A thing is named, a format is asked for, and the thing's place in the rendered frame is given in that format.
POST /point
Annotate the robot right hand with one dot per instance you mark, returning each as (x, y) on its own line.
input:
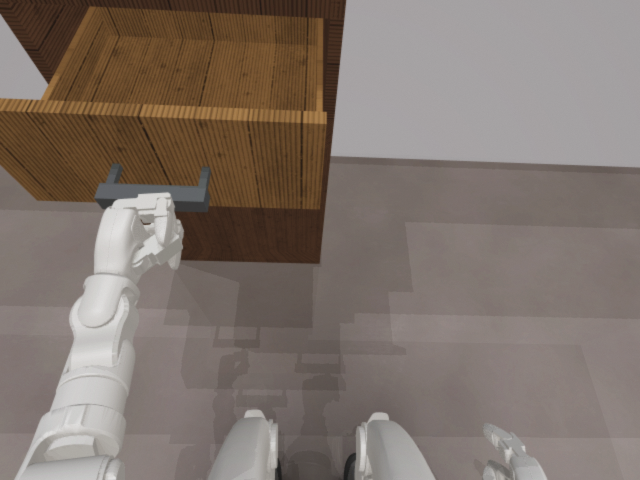
(512, 451)

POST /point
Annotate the right robot shin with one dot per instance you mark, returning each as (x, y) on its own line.
(374, 416)

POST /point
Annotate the cabinet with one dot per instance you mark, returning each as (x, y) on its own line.
(45, 29)

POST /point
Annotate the drawer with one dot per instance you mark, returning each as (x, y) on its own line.
(164, 93)

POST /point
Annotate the handle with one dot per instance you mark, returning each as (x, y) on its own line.
(185, 198)

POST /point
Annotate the left robot forearm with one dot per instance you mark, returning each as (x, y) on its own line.
(86, 416)

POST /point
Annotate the left robot thigh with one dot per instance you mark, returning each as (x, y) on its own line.
(249, 450)

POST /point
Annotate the left robot upper arm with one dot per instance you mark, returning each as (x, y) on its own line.
(100, 467)

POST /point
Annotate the robot left hand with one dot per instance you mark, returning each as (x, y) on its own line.
(121, 234)

